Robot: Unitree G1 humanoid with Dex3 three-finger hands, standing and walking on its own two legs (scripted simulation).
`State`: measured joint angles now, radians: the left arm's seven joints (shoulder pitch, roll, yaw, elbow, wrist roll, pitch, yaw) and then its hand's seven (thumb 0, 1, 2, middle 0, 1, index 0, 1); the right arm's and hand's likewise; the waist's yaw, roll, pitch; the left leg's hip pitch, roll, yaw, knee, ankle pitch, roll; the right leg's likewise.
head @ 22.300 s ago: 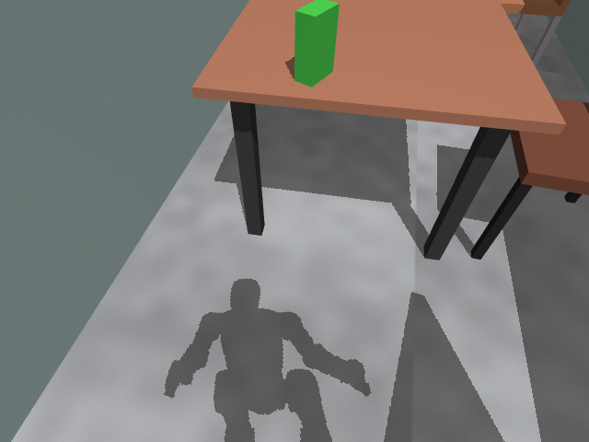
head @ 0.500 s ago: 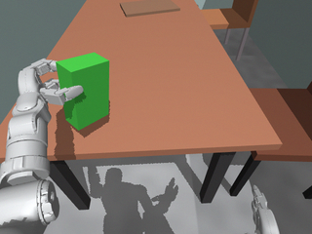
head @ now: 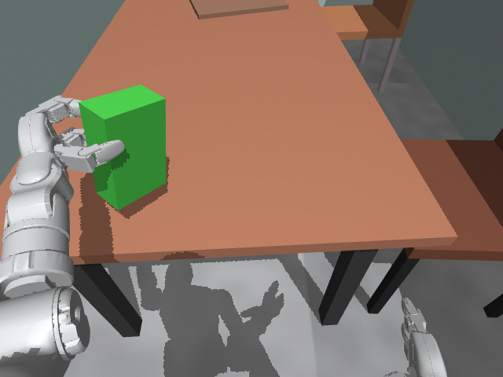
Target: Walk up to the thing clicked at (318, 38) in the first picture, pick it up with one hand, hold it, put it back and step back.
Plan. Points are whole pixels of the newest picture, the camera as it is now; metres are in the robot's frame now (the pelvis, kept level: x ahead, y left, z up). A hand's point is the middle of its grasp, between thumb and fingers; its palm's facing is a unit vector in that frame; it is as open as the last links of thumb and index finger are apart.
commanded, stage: lower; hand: left
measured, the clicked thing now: (129, 148) +0.47 +0.19 +0.13
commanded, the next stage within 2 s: loosen in 0.98 s
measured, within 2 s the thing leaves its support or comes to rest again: rests again in 1.36 s
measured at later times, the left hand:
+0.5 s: hand (95, 154) +0.45 +0.24 +0.14, palm faces +0.33 -0.95 -0.01, open 9.9 cm
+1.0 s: hand (92, 163) +0.46 +0.26 +0.12, palm faces +0.34 -0.94 +0.01, open 9.9 cm
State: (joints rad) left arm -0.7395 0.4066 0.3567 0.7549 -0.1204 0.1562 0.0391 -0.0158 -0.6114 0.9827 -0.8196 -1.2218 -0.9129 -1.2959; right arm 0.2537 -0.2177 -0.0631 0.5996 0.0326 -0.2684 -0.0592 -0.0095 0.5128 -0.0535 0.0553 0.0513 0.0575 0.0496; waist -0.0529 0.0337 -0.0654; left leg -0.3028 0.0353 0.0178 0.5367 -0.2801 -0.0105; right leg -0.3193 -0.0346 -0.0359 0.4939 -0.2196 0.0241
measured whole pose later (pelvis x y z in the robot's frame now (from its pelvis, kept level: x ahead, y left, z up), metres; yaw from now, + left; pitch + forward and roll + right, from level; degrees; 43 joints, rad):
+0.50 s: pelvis +0.00 +0.00 +0.00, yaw +0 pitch +6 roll -1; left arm -0.73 0.43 0.38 0.89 -0.11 -0.01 0.03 -0.01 -0.61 0.95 -0.84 -1.21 -0.94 -1.28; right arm 0.24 -0.22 -0.06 0.55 0.02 -0.19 -0.06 -0.01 0.51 -0.05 0.06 0.05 0.06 0.05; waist -0.08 0.02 -0.06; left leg -0.39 0.04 0.02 0.58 -0.29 -0.01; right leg -0.40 -0.03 -0.04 0.52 -0.22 0.03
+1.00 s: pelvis +0.00 +0.00 -0.02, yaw +0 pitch +8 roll -1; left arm -0.74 0.45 0.39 0.96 -0.13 -0.14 0.01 0.00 -0.61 0.95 -0.85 -1.22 -0.93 -1.29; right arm 0.27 -0.22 -0.05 0.45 0.01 -0.13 -0.05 -0.01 0.49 -0.06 0.06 0.05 0.06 0.05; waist -0.09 0.01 -0.08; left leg -0.50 0.04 0.01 0.70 -0.35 -0.01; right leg -0.51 -0.03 -0.04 0.63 -0.27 0.03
